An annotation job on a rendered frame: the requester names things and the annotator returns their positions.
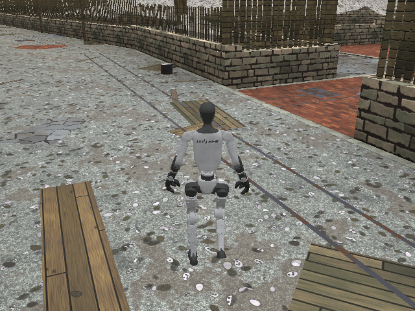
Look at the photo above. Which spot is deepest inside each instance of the left robot shin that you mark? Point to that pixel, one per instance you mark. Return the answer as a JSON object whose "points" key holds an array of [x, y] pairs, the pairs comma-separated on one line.
{"points": [[192, 235]]}

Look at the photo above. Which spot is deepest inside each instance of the right robot forearm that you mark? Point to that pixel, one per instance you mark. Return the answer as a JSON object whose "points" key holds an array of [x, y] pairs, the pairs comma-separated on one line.
{"points": [[240, 171]]}

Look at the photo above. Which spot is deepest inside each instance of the left robot upper arm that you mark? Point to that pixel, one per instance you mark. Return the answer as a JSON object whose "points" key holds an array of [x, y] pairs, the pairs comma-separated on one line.
{"points": [[182, 148]]}

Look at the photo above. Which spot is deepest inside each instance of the right robot upper arm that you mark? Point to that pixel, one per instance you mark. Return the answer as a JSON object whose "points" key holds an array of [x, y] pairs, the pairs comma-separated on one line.
{"points": [[231, 146]]}

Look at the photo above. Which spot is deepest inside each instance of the robot right thigh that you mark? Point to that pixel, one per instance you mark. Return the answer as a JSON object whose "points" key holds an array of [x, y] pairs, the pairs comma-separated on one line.
{"points": [[222, 190]]}

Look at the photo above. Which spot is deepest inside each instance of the robot right hand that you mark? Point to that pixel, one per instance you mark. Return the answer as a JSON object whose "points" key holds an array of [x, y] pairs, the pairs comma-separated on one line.
{"points": [[243, 184]]}

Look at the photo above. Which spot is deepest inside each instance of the robot left hand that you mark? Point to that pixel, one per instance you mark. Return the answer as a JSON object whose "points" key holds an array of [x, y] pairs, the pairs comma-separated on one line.
{"points": [[173, 183]]}

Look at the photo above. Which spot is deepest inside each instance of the left robot forearm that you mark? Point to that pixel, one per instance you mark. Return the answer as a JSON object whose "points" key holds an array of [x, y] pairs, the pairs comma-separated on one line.
{"points": [[173, 170]]}

